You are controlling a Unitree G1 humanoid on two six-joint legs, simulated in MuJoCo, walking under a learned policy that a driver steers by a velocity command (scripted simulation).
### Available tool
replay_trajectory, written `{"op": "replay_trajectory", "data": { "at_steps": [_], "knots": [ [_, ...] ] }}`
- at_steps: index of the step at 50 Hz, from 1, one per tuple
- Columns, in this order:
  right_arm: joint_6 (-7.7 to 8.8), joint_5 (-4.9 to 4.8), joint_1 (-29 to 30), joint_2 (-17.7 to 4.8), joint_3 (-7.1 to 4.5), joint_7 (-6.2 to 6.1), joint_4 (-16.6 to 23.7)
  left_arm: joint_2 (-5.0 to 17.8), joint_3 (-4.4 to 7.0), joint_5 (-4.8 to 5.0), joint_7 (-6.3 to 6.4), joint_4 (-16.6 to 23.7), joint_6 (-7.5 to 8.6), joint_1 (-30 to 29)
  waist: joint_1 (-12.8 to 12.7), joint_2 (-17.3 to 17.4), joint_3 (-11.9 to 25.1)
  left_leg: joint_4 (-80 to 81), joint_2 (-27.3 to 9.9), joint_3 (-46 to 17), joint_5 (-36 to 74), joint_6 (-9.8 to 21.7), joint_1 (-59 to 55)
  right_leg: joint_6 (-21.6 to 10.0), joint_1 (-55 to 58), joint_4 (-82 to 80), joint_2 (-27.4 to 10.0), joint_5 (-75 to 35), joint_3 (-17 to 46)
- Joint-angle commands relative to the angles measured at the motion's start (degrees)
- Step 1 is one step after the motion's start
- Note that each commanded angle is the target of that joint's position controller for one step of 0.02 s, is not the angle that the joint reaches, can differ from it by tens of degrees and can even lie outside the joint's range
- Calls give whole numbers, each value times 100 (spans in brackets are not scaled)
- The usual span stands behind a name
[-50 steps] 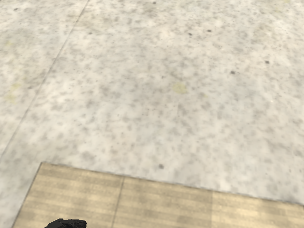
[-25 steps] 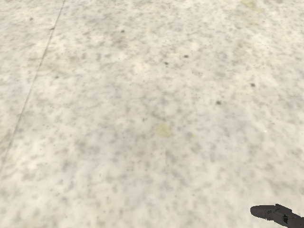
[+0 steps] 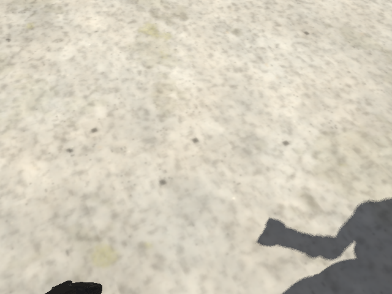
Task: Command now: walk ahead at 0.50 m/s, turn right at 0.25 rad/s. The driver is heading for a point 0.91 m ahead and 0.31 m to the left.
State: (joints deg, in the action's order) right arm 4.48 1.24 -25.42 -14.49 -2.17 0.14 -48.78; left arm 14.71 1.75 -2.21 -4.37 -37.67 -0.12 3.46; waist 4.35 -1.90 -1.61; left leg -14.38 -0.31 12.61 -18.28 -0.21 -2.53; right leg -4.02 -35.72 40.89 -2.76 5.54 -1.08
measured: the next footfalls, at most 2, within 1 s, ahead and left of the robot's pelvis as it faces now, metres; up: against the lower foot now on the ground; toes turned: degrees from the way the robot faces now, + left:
right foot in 0.08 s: +0.20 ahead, -0.11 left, +0.00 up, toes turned -3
left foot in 0.62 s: +0.47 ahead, +0.11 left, +0.00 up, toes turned +19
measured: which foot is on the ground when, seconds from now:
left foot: down 0.00-0.10, up 0.12-0.60, down 0.62-1.00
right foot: up 0.00-0.06, down 0.08-0.60, up 0.62-1.00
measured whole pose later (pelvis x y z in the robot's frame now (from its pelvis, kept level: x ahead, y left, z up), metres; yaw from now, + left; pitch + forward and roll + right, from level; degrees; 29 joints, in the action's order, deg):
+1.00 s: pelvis +0.52 +0.08 +0.01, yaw +28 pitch +2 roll +0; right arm 2.4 0.2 -23.4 -15.3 -4.1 0.5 -48.7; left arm 14.6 1.4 -2.2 -1.1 -41.9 1.3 4.5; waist 4.2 -1.9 -2.0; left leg -17.1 8.8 -7.1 -14.3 7.2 3.4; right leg 3.1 -37.8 43.1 -5.7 3.5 2.9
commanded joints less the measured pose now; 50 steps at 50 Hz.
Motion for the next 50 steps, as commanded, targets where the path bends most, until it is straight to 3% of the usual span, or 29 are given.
{"op": "replay_trajectory", "data": {
  "at_steps": [1, 2, 3, 4, 5, 6, 7, 8, 9, 11, 14, 18, 23, 26, 28, 29, 30, 31, 32, 33, 34, 35, 36, 38, 40, 44, 50],
  "knots": [
    [-27, -15, -203, -951, -186, -31, 52, 278, 40, -49, 58, 462, 122, -403, -187, 688, -327, 89, -1545, -600, 3666, 791, 256, -239, 666, -610, 293, 606, -367],
    [-65, -23, -232, -1028, -188, -35, -33, 330, 68, -76, 103, 358, 165, -82, -365, 722, -124, -460, -1516, -575, 4678, 776, 144, -337, 1164, -813, 467, 832, -464],
    [-101, -60, -212, -1048, -171, -37, -98, 398, 118, -117, 157, 81, 246, 735, -776, 610, 308, -1442, -1350, -439, 5148, 697, 286, -460, 2199, -1257, 634, 607, -529],
    [-87, -95, -206, -900, -109, -24, -43, 676, 227, -231, 239, -261, 313, 1745, -1173, 396, 989, -2734, -1120, -392, 4145, 600, 1148, -615, 3767, -1267, 233, 602, -85],
    [-46, -220, -359, -227, 67, 68, 352, 1348, 377, -323, 359, -299, 341, 2387, -1242, -885, 1987, -4875, -444, -301, 819, 349, 3116, -1112, 5683, -1504, -1812, 1136, 2471],
    [-84, -165, -239, -607, -77, 14, 357, 1500, 441, -51, 447, -261, 292, 2448, -1303, -914, 2371, -5994, 199, -1142, -1263, 338, 3798, -1396, 5524, -2239, -2479, 285, 3969],
    [-121, -119, 267, -788, -163, -13, 424, 1267, 378, 51, 478, -338, 290, 2068, -1142, -341, 1464, -6111, -95, -1675, -804, 415, 4120, -1162, 4856, -2176, -2078, -49, 2826],
    [-97, -140, 337, -586, -105, 19, 405, 876, 267, 76, 470, -399, 335, 1692, -847, -309, 716, -5709, -325, -1577, -392, 422, 4037, -925, 4001, -2383, -1775, -299, 1988],
    [-135, -119, 269, -518, -117, 37, 279, 575, 183, 83, 444, -414, 383, 1402, -632, -220, 372, -5320, -465, -1524, -143, 396, 3781, -632, 3435, -2640, -1467, -282, 1440],
    [-306, 41, -56, -382, -127, 109, 54, 325, 103, 120, 448, -467, 472, 1194, -359, -449, 144, -5116, -496, -1473, 166, 289, 3292, -428, 2770, -2977, -1157, -452, 786],
    [-401, 24, 262, -243, -161, 209, 113, 410, 150, 134, 454, -655, 628, 1363, -263, -300, -26, -5008, -496, -1461, 685, 240, 3640, -455, 2761, -3276, -1091, -798, 271],
    [-403, 41, 1095, -183, -153, 257, 357, 341, 148, 115, 486, -881, 649, 1644, -383, -224, -301, -4280, -552, -1398, 1462, 181, 4293, -498, 3013, -3405, -1048, -942, -295],
    [-367, 78, 2078, -99, -46, 373, 720, 505, 185, 105, 553, -1134, 631, 1963, -601, -171, -518, -2760, -462, -891, 1926, 374, 4044, -447, 3421, -3356, -1170, -1396, -835],
    [-364, 97, 2244, -165, -56, 384, 853, 629, 212, 87, 596, -1286, 556, 2105, -594, -130, -498, -2305, -233, -580, 1411, 650, 3802, -338, 3995, -2862, -1268, -2639, -1113],
    [-377, 103, 1948, -262, -108, 333, 816, 815, 250, 70, 633, -1322, 493, 2049, -423, -288, -197, -2237, 158, -316, 780, 889, 3223, -254, 4258, -2005, -1276, -4485, -1293],
    [-364, 103, 1506, -355, -163, 299, 714, 920, 279, 53, 642, -1326, 434, 2001, -219, -320, 86, -2175, 384, -262, 444, 1033, 2728, -240, 4278, -1210, -1270, -5036, -1347],
    [-314, 125, 816, -492, -250, 252, 521, 1002, 297, 66, 637, -1301, 379, 1955, 91, -228, 504, -1842, 578, -341, 399, 1195, 1829, -185, 3974, -79, -1215, -4728, -1391],
    [-280, 191, -74, -898, -415, 165, 264, 941, 272, 68, 615, -1184, 372, 1905, 493, 229, 1033, -1445, 157, -1176, 101, 1470, 424, -11, 2931, 1556, -1037, -3273, -1418],
    [-304, 152, 36, -1622, -598, 83, 324, 191, 119, 139, 490, -793, 411, 2154, 53, 1663, 1425, -1032, -1627, -4232, 10, 2360, -1256, 355, 351, 3775, 104, 1918, -1258],
    [-358, -68, -49, -1630, -610, 92, 407, 625, 196, 102, 462, -581, 484, 1487, 322, 1006, 1776, -211, -1920, -5776, 161, 2626, -1495, 381, -505, 4454, 496, 2416, 141],
    [-379, -78, 224, -1450, -568, 32, 344, 603, 172, 150, 437, -440, 565, 1071, 203, 614, 956, -160, -1838, -4784, 586, 2418, -971, 307, -922, 4268, 81, 1812, 380],
    [-362, -94, 451, -1126, -486, 6, 325, 565, 137, 164, 444, -465, 632, 1090, -34, 202, 474, -114, -1628, -4162, 1287, 2161, -178, 288, -660, 3679, -144, 1372, 331],
    [-326, -88, 702, -925, -427, -7, 344, 541, 145, 110, 456, -525, 607, 1141, -282, 3, 215, -72, -1307, -3660, 1862, 1912, 411, 314, -311, 3228, -283, 1271, 339],
    [-236, -130, 926, -710, -336, -5, 395, 481, 133, -46, 432, -563, 384, 1371, -563, 108, 263, 52, -935, -3083, 2516, 1764, 1009, 459, 291, 2756, -353, 1265, 353],
    [-137, -145, 800, -834, -357, 25, 352, 380, 113, -72, 396, -510, 231, 1326, -618, 157, 250, 134, -736, -2844, 2767, 1763, 1226, 581, 308, 2355, -337, 1177, 237],
    [-127, -126, 402, -946, -388, 31, 297, 376, 92, -43, 369, -189, 177, 397, -332, 372, -40, 318, -531, -2847, 2288, 1565, 1217, 742, -189, 1219, -326, 268, 149],
    [-155, -74, -166, -996, -408, -10, 241, 401, 32, 31, 314, 163, 259, -668, 121, 537, -56, -96, -544, -3119, 2699, 1382, 473, 700, -322, -116, -27, -422, 179]
  ]
}}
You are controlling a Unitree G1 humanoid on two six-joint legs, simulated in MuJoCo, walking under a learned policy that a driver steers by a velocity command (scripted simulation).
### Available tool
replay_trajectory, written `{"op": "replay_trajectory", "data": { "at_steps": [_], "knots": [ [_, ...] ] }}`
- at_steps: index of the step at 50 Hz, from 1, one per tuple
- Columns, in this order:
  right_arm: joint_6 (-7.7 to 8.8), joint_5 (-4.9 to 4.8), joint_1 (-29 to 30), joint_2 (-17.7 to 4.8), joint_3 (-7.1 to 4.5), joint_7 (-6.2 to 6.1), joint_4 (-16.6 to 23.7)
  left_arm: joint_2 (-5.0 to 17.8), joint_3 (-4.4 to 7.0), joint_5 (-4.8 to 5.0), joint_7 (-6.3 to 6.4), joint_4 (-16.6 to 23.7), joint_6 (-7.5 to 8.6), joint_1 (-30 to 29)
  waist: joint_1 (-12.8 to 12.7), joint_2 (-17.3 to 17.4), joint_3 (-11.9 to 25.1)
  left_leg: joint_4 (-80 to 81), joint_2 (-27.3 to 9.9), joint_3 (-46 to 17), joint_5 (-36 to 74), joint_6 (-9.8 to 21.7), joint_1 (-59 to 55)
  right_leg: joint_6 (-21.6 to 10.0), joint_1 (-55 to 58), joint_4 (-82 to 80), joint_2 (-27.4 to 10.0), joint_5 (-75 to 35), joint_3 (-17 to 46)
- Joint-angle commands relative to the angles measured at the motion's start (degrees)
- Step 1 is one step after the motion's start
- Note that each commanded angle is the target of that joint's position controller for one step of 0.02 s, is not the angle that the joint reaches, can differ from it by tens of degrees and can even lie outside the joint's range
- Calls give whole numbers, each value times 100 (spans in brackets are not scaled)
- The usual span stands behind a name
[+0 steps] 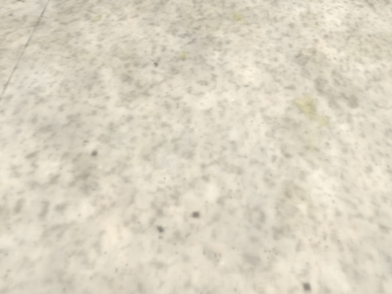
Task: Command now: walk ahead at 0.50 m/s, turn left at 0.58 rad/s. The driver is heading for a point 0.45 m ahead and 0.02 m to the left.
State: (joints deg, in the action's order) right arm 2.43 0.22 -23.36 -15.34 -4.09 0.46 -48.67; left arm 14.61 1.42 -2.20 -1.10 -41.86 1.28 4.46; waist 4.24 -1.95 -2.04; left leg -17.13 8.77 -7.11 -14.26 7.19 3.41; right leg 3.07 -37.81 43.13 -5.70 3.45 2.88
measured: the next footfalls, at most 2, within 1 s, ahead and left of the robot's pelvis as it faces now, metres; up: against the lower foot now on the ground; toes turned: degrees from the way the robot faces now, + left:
right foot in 0.14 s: +0.27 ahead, -0.13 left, +0.00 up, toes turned +8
left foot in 0.62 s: +0.43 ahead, +0.13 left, +0.00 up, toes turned +20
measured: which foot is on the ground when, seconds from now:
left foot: down 0.00-0.14, up 0.16-0.60, down 0.62-1.00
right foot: up 0.00-0.12, down 0.14-0.62, up 0.64-0.98, down 1.00-1.00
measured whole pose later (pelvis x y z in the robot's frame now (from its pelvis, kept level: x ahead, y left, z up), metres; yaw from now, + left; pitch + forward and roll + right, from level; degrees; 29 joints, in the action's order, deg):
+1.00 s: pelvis +0.36 +0.02 -0.01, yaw +20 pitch -1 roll +1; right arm -0.2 0.9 -12.6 -11.3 -0.5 -0.8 -51.6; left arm 12.3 1.1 -1.5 1.6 -53.6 -2.3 14.7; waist -0.1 -1.1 -0.8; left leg -25.2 4.7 2.4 -7.4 4.4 17.4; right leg -0.9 -13.7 30.2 -1.5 15.9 0.3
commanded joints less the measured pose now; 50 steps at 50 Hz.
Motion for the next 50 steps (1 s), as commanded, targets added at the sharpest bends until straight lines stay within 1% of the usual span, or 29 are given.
{"op": "replay_trajectory", "data": {
  "at_steps": [1, 4, 6, 7, 8, 9, 10, 11, 12, 13, 15, 18, 20, 23, 26, 28, 30, 31, 32, 33, 34, 35, 36, 37, 38, 40, 46, 49, 50],
  "knots": [
    [45, 49, -416, -931, -219, -56, 236, 429, 57, 43, -18, 643, 145, -882, 164, 564, -19, 70, -1490, -1221, 2460, 628, -213, -41, -58, -494, 330, -169, -215],
    [48, 85, -182, -1059, -248, -117, 340, 587, 84, 74, -7, 668, 222, -635, -73, 669, 4, -271, -1595, -1489, 2739, 419, -142, -214, 763, -1072, 482, 180, -102],
    [82, 79, 180, -1160, -264, -86, 435, 811, 187, 82, 81, 354, 293, 438, -605, 590, 388, -1175, -1353, -1428, 3453, 170, 301, -413, 2384, -1477, 757, 540, -221],
    [130, 27, 216, -1022, -223, -28, 448, 1046, 275, 13, 158, 188, 374, 1227, -997, 205, 881, -2379, -949, -1093, 3101, 18, 761, -608, 3589, -1735, 359, 642, 115],
    [169, -109, 14, -494, -80, -4, 651, 1529, 380, -134, 264, 217, 383, 2034, -1178, -605, 1830, -4131, -476, -473, 1115, -165, 1746, -954, 5018, -2027, -1209, 2142, 1867],
    [136, -97, -502, -429, -48, -11, 787, 1791, 447, -116, 245, 225, 295, 1722, -680, -1694, 1971, -5051, 41, -15, -1909, -227, 3072, -1469, 5319, -2812, -2068, 2314, 4263],
    [30, 83, -324, -791, -91, -58, 556, 1195, 357, -23, 221, 278, 236, 1328, -558, -628, 1148, -5499, -534, -64, -1365, -181, 3414, -1459, 4569, -2768, -1872, 2917, 3855],
    [3, 118, 53, -790, -93, 4, 555, 750, 253, 31, 198, 309, 229, 1025, -556, -61, 530, -5357, -715, 29, -842, -215, 3322, -1345, 3839, -2862, -1560, 2583, 2874],
    [-23, 120, 220, -679, -75, 56, 584, 584, 203, 21, 183, 280, 236, 871, -476, -35, 276, -5122, -883, 103, -581, -264, 3182, -1206, 3415, -2999, -1266, 1849, 2086],
    [-81, 182, 294, -636, -73, 110, 605, 541, 183, 34, 194, 196, 269, 934, -443, -279, 148, -4982, -1001, 163, -498, -319, 3095, -1130, 3176, -3081, -1073, 1235, 1532],
    [-195, 201, 309, -549, -47, 197, 631, 551, 189, 88, 163, 49, 383, 1100, -382, -468, 158, -4961, -1053, 264, -324, -389, 2994, -1108, 3018, -3185, -916, 279, 876],
    [-253, 195, 792, -469, -9, 274, 833, 624, 236, 132, 114, -95, 487, 1279, -385, -351, 96, -4822, -1166, 295, 114, -469, 3458, -1211, 3159, -3392, -965, -340, 288],
    [-247, 197, 1167, -405, 24, 295, 968, 598, 229, 121, 111, -198, 488, 1390, -425, -275, -65, -4399, -1166, 350, 425, -549, 3665, -1238, 3183, -3406, -903, -1078, -118],
    [-178, 167, 1541, -142, 155, 313, 1065, 599, 212, 132, 89, -314, 464, 1362, -416, -356, -86, -2976, -1005, 734, 1035, -578, 2969, -1109, 2956, -3108, -566, -2585, -916],
    [-136, 186, 1867, -101, 213, 323, 1105, 749, 233, 171, 104, -486, 411, 1624, -569, -484, 49, -2022, -825, 1040, 1229, -499, 2315, -1000, 3177, -2802, -591, -3094, -1053],
    [-106, 230, 1737, -218, 191, 269, 1052, 855, 258, 190, 141, -590, 338, 1696, -508, -543, 150, -1657, -731, 1022, 961, -345, 2043, -949, 3498, -2353, -705, -3443, -974],
    [8, 325, 936, -374, 126, 192, 745, 921, 270, 228, 188, -657, 245, 1676, -140, -290, 515, -827, -539, 975, 1303, -135, 1068, -796, 3553, -1143, -554, -3342, -1076],
    [88, 410, 499, -658, 60, 139, 593, 828, 239, 232, 194, -629, 236, 1881, -27, 156, 917, -708, -989, 612, 2798, -23, 67, -628, 3006, -194, -314, -2176, -1223],
    [122, 427, 116, -1094, -14, 61, 630, 299, 100, 229, 178, -387, 224, 2250, -108, 1292, 1796, -1512, -2797, -1075, 6439, 551, -1608, -442, 1646, 1525, 192, 1791, -1337],
    [73, 3, 48, -968, 0, -16, 584, 285, 69, 360, 194, -559, 68, 2607, -101, 1476, 2835, -1357, -3417, -1920, 7323, 1418, -1899, -376, 1453, 2412, 635, 3454, -474],
    [3, -103, 326, -704, 55, -57, 604, 513, 131, 263, 195, -635, -48, 2317, -153, 792, 2354, -1034, -3037, -1384, 6227, 1305, -1292, -353, 1351, 2470, 425, 3234, -111],
    [-26, -67, 747, -481, 143, -100, 590, 425, 106, 222, 174, -562, -72, 1877, -250, 775, 1497, -687, -2747, -1051, 5288, 1125, -591, -342, 1139, 2281, 351, 3055, -133],
    [-49, -13, 1060, -271, 224, -140, 565, 357, 91, 158, 185, -595, -93, 1690, -416, 614, 887, -397, -2450, -763, 4686, 866, 57, -305, 1198, 1884, 227, 2734, -117],
    [-64, -8, 1268, -207, 254, -179, 552, 355, 94, 99, 183, -642, -154, 1743, -587, 707, 643, -184, -2218, -481, 4373, 676, 587, -263, 1524, 1525, 181, 2474, -139],
    [-66, 41, 1339, -214, 261, -182, 525, 328, 96, 66, 182, -784, -223, 1937, -669, 718, 661, -93, -2097, -280, 4249, 573, 905, -248, 1908, 1406, 279, 2272, -238],
    [-21, 88, 1323, -266, 249, -147, 438, 232, 90, 103, 188, -911, -306, 2051, -730, 636, 814, 23, -2006, -146, 3725, 539, 1092, -244, 2259, 1044, 373, 2141, -277],
    [-138, 123, 1280, -317, 207, -122, 117, 177, 73, 111, 280, -993, -424, 1498, -536, 901, 445, 502, -1871, -450, -168, 389, 1633, -336, 2610, -464, 473, 1719, -357],
    [-240, 45, 1245, -250, 218, -157, -32, 122, 35, 55, 291, -1167, -319, 1654, -663, 524, 140, 455, -1720, -545, -1361, -41, 2189, -536, 3307, -1849, 406, 1018, -255],
    [-244, 39, 1140, -144, 239, -157, -76, 281, 38, -6, 306, -1170, -244, 1696, -604, 226, 27, 217, -1564, -474, -1264, -271, 2254, -645, 3299, -2328, -66, 1201, 317]
  ]
}}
